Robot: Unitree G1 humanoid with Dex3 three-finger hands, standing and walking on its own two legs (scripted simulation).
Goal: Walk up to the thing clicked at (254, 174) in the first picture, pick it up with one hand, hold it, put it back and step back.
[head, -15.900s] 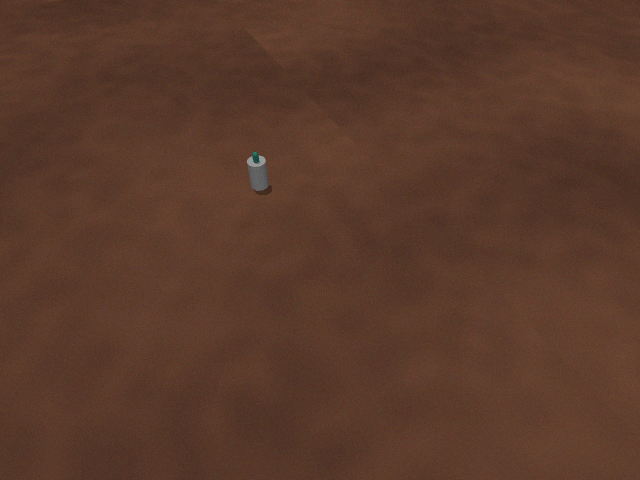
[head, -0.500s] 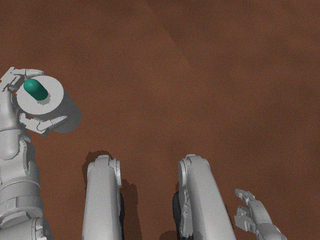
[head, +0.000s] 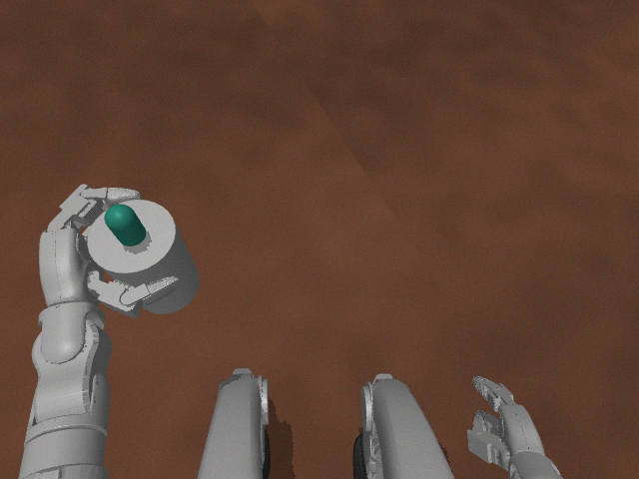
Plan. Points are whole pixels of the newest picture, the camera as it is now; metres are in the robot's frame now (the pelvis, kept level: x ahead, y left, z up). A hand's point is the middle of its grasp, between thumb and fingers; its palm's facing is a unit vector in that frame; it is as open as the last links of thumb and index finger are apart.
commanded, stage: lift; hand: left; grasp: from the side
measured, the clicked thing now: (146, 254) +0.37 +0.21 +0.02
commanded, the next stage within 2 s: hold in 1.16 s
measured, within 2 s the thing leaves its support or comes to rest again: neither
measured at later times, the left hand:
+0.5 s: hand (118, 201) +0.37 +0.20 +0.13, palm faces +0.21 -0.98 -0.04, open 11.8 cm
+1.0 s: hand (119, 171) +0.38 +0.19 +0.17, palm faces +0.22 -0.97 -0.03, open 11.8 cm
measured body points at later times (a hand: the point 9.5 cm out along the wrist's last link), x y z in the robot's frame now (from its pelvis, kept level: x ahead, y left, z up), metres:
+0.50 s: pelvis +0.03 +0.00 +0.09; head +0.12 +0.02 +0.53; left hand +0.36 +0.25 +0.13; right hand +0.17 -0.24 -0.02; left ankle +0.06 +0.12 -0.55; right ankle +0.04 -0.14 -0.55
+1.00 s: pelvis +0.04 +0.00 +0.13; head +0.10 +0.01 +0.57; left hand +0.36 +0.24 +0.18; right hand +0.19 -0.24 +0.02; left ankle +0.06 +0.12 -0.55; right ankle +0.04 -0.14 -0.55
